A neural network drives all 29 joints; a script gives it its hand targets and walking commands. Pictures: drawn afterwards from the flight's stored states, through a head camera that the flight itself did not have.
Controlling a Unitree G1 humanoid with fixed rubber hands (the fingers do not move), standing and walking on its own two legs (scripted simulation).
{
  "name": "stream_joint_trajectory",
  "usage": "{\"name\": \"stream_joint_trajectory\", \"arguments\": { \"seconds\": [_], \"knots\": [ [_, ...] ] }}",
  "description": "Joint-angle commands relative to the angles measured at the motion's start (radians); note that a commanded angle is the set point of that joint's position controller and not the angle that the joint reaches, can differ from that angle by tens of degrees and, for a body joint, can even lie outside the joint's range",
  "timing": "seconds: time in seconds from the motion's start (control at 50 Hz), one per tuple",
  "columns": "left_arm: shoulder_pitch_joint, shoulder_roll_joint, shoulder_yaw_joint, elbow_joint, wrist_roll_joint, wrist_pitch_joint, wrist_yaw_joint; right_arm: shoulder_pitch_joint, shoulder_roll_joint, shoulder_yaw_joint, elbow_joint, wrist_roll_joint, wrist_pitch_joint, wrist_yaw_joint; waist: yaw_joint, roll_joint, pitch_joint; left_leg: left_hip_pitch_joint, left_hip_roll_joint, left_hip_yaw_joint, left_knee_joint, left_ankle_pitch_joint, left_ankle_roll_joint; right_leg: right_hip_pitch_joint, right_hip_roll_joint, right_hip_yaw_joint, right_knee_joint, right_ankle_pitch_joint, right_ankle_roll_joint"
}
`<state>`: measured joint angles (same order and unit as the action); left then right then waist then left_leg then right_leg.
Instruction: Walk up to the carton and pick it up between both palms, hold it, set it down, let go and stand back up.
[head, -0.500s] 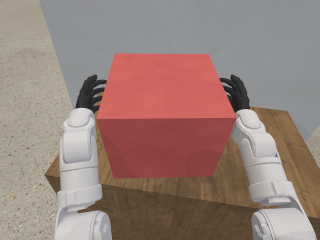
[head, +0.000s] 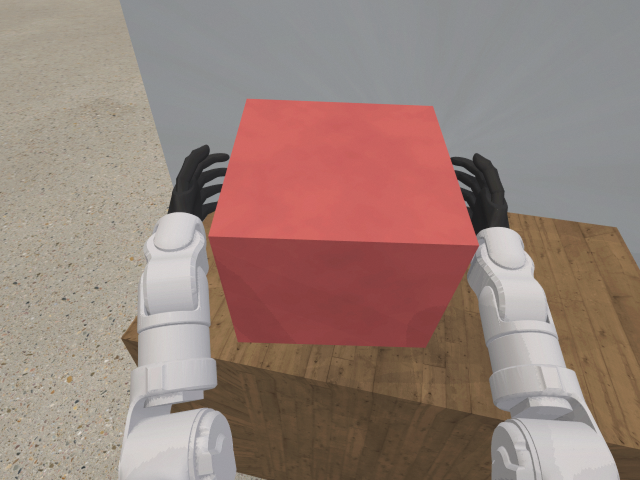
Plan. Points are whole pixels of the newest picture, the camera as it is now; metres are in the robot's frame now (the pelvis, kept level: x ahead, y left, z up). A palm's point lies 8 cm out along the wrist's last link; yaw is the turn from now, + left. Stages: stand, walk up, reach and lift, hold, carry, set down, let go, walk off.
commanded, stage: set down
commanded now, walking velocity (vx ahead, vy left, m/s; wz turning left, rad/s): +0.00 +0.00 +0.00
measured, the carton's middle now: (336, 223) +0.42 +0.01 +0.13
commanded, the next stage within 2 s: none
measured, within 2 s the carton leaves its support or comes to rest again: neither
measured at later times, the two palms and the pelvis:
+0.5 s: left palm (235, 224) +0.39 +0.15 +0.14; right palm (498, 244) +0.38 -0.21 +0.12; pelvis +0.03 -0.01 +0.00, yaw -1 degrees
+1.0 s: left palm (238, 239) +0.38 +0.15 +0.12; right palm (492, 258) +0.38 -0.21 +0.10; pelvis +0.02 +0.00 +0.00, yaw -1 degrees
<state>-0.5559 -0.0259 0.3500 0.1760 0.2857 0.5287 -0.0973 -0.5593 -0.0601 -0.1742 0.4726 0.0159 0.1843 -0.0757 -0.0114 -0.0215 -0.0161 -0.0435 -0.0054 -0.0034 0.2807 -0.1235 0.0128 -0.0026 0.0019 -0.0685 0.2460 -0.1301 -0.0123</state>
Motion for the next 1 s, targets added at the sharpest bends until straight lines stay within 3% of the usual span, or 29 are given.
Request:
{"name": "stream_joint_trajectory", "arguments": {
  "seconds": [0.0, 0.1, 0.12, 0.16, 0.2, 0.22, 0.24, 0.28, 0.3, 0.32, 0.38, 0.4, 0.46, 0.48, 0.52, 0.56, 0.6, 0.64, 0.68, 0.74, 0.76, 0.82, 0.84, 0.9, 0.92, 0.94, 0.96, 0.98],
  "knots": [
    [-0.47, -0.374, -0.339, 0.015, -0.063, -0.097, -0.111, -0.626, 0.354, 0.223, -0.081, -0.051, -0.183, 0.154, -0.02, 0.026, -0.188, 0.069, -0.002, 0.056, -0.065, -0.013, -0.008, 0.023, 0.025, -0.054, -0.049, -0.068, 0.016],
    [-0.501, -0.409, -0.424, -0.027, -0.08, -0.138, -0.1, -0.628, 0.367, 0.203, -0.038, -0.068, -0.248, 0.149, -0.055, 0.066, -0.206, 0.131, -0.006, 0.066, -0.028, 0.084, -0.034, 0.006, 0.024, -0.071, -0.037, -0.011, 0.015],
    [-0.508, -0.426, -0.47, -0.065, -0.089, -0.153, -0.091, -0.635, 0.383, 0.231, -0.056, -0.056, -0.267, 0.15, -0.052, 0.105, -0.267, 0.161, -0.005, 0.06, -0.007, 0.147, -0.038, 0.022, 0.027, -0.067, -0.029, 0.038, 0.012],
    [-0.53, -0.431, -0.504, -0.09, -0.115, -0.185, -0.073, -0.65, 0.384, 0.253, -0.082, -0.044, -0.295, 0.15, -0.07, 0.093, -0.347, 0.181, -0.006, 0.047, 0.015, 0.237, -0.047, 0.028, 0.034, -0.073, -0.019, 0.093, 0.017],
    [-0.527, -0.457, -0.565, -0.144, -0.147, -0.216, -0.044, -0.642, 0.383, 0.29, -0.111, -0.013, -0.321, 0.149, -0.071, 0.136, -0.435, 0.243, 0.001, 0.036, 0.059, 0.384, -0.069, 0.008, 0.042, -0.073, -0.003, 0.17, 0.016],
    [-0.519, -0.447, -0.576, -0.166, -0.145, -0.223, -0.031, -0.645, 0.382, 0.322, -0.138, 0.008, -0.326, 0.147, -0.051, 0.131, -0.48, 0.261, 0.0, 0.039, 0.077, 0.454, -0.07, 0.031, 0.038, -0.068, 0.014, 0.242, 0.02],
    [-0.48, -0.44, -0.575, -0.146, -0.156, -0.226, -0.023, -0.636, 0.381, 0.343, -0.16, 0.014, -0.331, 0.139, -0.053, 0.107, -0.499, 0.26, 0.004, 0.029, 0.092, 0.491, -0.072, 0.043, 0.042, -0.068, 0.023, 0.308, 0.028],
    [-0.452, -0.43, -0.574, -0.162, -0.167, -0.24, -0.013, -0.634, 0.376, 0.398, -0.197, 0.045, -0.339, 0.135, -0.031, 0.071, -0.533, 0.231, 0.003, 0.03, 0.095, 0.516, -0.066, 0.098, 0.047, -0.061, 0.038, 0.379, 0.03],
    [-0.434, -0.406, -0.56, -0.147, -0.16, -0.238, -0.012, -0.635, 0.39, 0.424, -0.212, 0.048, -0.335, 0.13, -0.003, 0.035, -0.526, 0.187, -0.001, 0.023, 0.086, 0.486, -0.053, 0.122, 0.04, -0.053, 0.047, 0.423, 0.043],
    [-0.398, -0.4, -0.524, -0.1, -0.139, -0.224, -0.018, -0.625, 0.393, 0.414, -0.179, 0.047, -0.316, 0.127, -0.007, 0.01, -0.479, 0.133, -0.008, 0.03, 0.06, 0.416, -0.048, 0.17, 0.031, -0.044, 0.041, 0.431, 0.047],
    [-0.294, -0.331, -0.407, -0.023, -0.086, -0.193, -0.06, -0.588, 0.426, 0.467, -0.18, 0.049, -0.28, 0.116, 0.079, -0.113, -0.37, -0.066, -0.025, 0.052, -0.022, 0.206, 0.018, 0.31, -0.023, -0.002, 0.066, 0.566, 0.08],
    [-0.284, -0.33, -0.376, 0.0, -0.082, -0.177, -0.07, -0.596, 0.416, 0.477, -0.193, 0.06, -0.272, 0.115, 0.096, -0.114, -0.344, -0.087, -0.029, 0.059, -0.03, 0.185, 0.026, 0.331, -0.029, 0.003, 0.073, 0.585, 0.084],
    [-0.282, -0.345, -0.356, -0.07, -0.074, -0.184, -0.082, -0.598, 0.437, 0.513, -0.252, 0.063, -0.282, 0.118, 0.128, -0.152, -0.386, -0.077, -0.022, 0.056, -0.03, 0.247, 0.032, 0.374, -0.026, 0.02, 0.084, 0.669, 0.089],
    [-0.28, -0.353, -0.345, -0.064, -0.075, -0.185, -0.082, -0.588, 0.429, 0.516, -0.235, 0.066, -0.281, 0.118, 0.114, -0.15, -0.363, -0.053, -0.02, 0.06, -0.022, 0.298, 0.024, 0.351, -0.021, 0.004, 0.087, 0.717, 0.089],
    [-0.31, -0.362, -0.362, -0.112, -0.071, -0.19, -0.082, -0.575, 0.424, 0.491, -0.218, 0.061, -0.295, 0.116, 0.079, -0.096, -0.379, -0.02, -0.018, 0.056, -0.009, 0.336, 0.004, 0.343, -0.014, 0.008, 0.088, 0.714, 0.08],
    [-0.345, -0.376, -0.398, -0.141, -0.089, -0.201, -0.075, -0.55, 0.38, 0.415, -0.171, 0.02, -0.301, 0.122, 0.016, -0.038, -0.348, 0.048, -0.007, 0.055, 0.003, 0.313, -0.015, 0.225, -0.006, -0.01, 0.05, 0.54, 0.068],
    [-0.393, -0.393, -0.442, -0.138, -0.094, -0.209, -0.057, -0.548, 0.355, 0.359, -0.106, -0.01, -0.312, 0.13, 0.006, 0.023, -0.342, 0.078, -0.004, 0.06, 0.001, 0.268, -0.03, 0.115, -0.001, -0.026, 0.029, 0.377, 0.053],
    [-0.44, -0.408, -0.468, -0.163, -0.111, -0.223, -0.037, -0.529, 0.347, 0.295, -0.059, -0.04, -0.316, 0.138, -0.032, 0.073, -0.338, 0.133, 0.004, 0.051, 0.015, 0.266, -0.049, 0.023, 0.007, -0.041, 0.011, 0.257, 0.028],
    [-0.447, -0.428, -0.51, -0.146, -0.121, -0.23, -0.023, -0.513, 0.32, 0.241, -0.012, -0.053, -0.319, 0.147, -0.074, 0.132, -0.356, 0.203, 0.005, 0.048, 0.026, 0.278, -0.068, -0.046, 0.016, -0.055, -0.009, 0.181, 0.011],
    [-0.472, -0.434, -0.507, -0.075, -0.109, -0.244, -0.016, -0.472, 0.316, 0.177, 0.101, -0.098, -0.306, 0.155, -0.098, 0.169, -0.34, 0.196, 0.01, 0.054, 0.018, 0.203, -0.079, -0.096, 0.006, -0.055, -0.018, 0.123, -0.001],
    [-0.471, -0.448, -0.515, -0.05, -0.117, -0.25, -0.015, -0.488, 0.322, 0.171, 0.109, -0.103, -0.312, 0.162, -0.09, 0.138, -0.349, 0.186, 0.008, 0.053, 0.011, 0.19, -0.064, -0.089, 0.014, -0.06, -0.01, 0.123, 0.0],
    [-0.499, -0.466, -0.502, 0.018, -0.121, -0.291, -0.003, -0.553, 0.349, 0.168, 0.126, -0.112, -0.333, 0.182, -0.066, 0.12, -0.391, 0.154, 0.003, 0.048, 0.009, 0.181, -0.059, -0.08, 0.012, -0.06, 0.0, 0.122, 0.009],
    [-0.514, -0.472, -0.48, 0.047, -0.119, -0.305, 0.002, -0.569, 0.359, 0.18, 0.137, -0.115, -0.338, 0.19, -0.032, 0.087, -0.393, 0.139, 0.015, 0.047, 0.006, 0.175, -0.055, -0.072, 0.017, -0.061, 0.007, 0.118, 0.006],
    [-0.508, -0.468, -0.422, 0.147, -0.12, -0.355, 0.024, -0.64, 0.362, 0.179, 0.144, -0.108, -0.371, 0.224, 0.012, 0.027, -0.424, 0.117, 0.016, 0.041, 0.003, 0.207, -0.049, -0.056, 0.027, -0.054, 0.011, 0.147, 0.014],
    [-0.513, -0.47, -0.413, 0.157, -0.116, -0.37, 0.037, -0.672, 0.365, 0.193, 0.132, -0.1, -0.385, 0.232, 0.048, 0.003, -0.454, 0.117, 0.023, 0.045, 0.007, 0.239, -0.047, -0.05, 0.032, -0.049, 0.012, 0.159, 0.013],
    [-0.511, -0.464, -0.397, 0.197, -0.115, -0.386, 0.048, -0.682, 0.36, 0.189, 0.153, -0.092, -0.398, 0.24, 0.063, -0.006, -0.464, 0.095, 0.023, 0.046, 0.005, 0.256, -0.043, -0.038, 0.033, -0.053, 0.02, 0.195, 0.016],
    [-0.497, -0.452, -0.37, 0.228, -0.105, -0.393, 0.056, -0.707, 0.36, 0.206, 0.149, -0.083, -0.408, 0.243, 0.102, -0.052, -0.465, 0.089, 0.03, 0.04, 0.007, 0.292, -0.032, -0.014, 0.032, -0.043, 0.019, 0.231, 0.026],
    [-0.498, -0.435, -0.336, 0.276, -0.087, -0.396, 0.058, -0.713, 0.341, 0.208, 0.18, -0.08, -0.402, 0.248, 0.115, -0.053, -0.442, 0.047, 0.022, 0.057, 0.002, 0.259, -0.029, 0.01, 0.028, -0.026, 0.019, 0.234, 0.031]
  ]
}}
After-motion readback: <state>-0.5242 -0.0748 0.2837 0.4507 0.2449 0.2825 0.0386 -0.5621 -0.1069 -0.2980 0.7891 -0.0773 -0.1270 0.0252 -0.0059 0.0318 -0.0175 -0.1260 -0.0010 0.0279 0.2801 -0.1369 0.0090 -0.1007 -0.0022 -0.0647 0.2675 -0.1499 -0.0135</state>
